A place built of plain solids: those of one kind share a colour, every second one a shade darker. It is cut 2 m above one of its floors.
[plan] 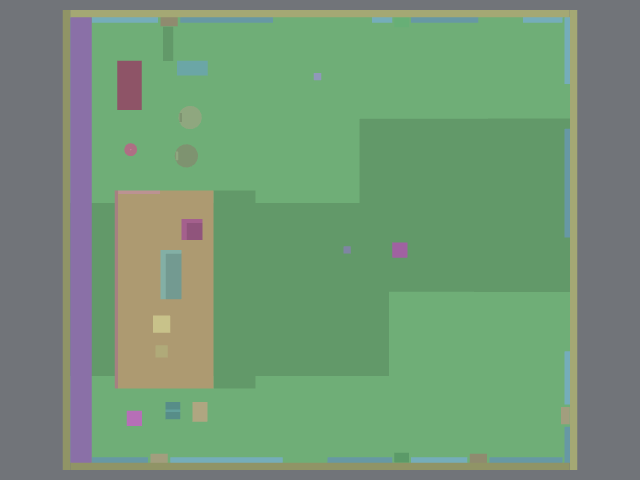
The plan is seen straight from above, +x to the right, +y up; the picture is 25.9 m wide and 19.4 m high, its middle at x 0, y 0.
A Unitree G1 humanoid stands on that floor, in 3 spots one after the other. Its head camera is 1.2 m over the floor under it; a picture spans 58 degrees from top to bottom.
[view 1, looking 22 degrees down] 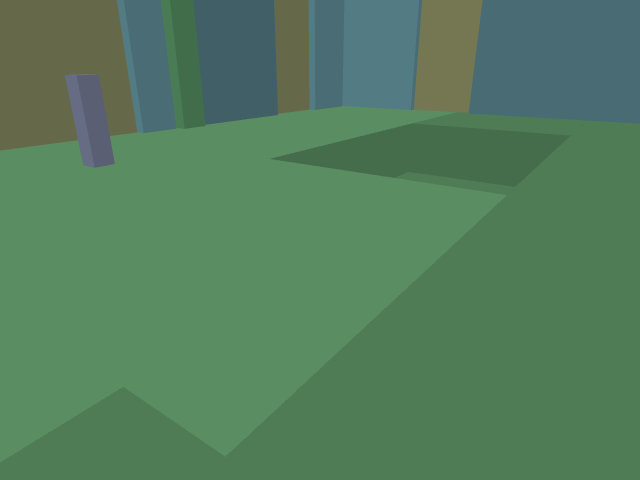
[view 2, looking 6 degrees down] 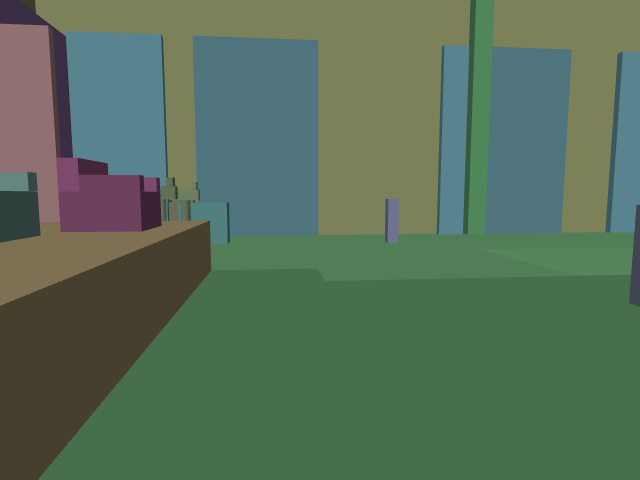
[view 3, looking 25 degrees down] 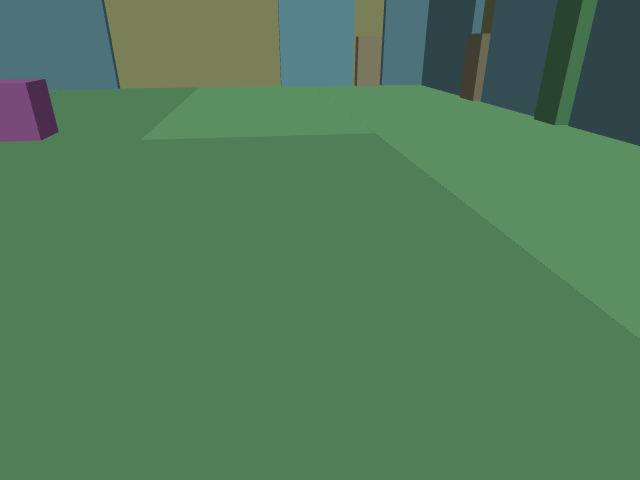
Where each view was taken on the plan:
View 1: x -3.29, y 0.55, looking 35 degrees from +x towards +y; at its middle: floor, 3.50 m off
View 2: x -3.29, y -4.95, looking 84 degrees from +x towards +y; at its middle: floor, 12.53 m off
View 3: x -3.67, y -3.75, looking -8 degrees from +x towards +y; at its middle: floor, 3.10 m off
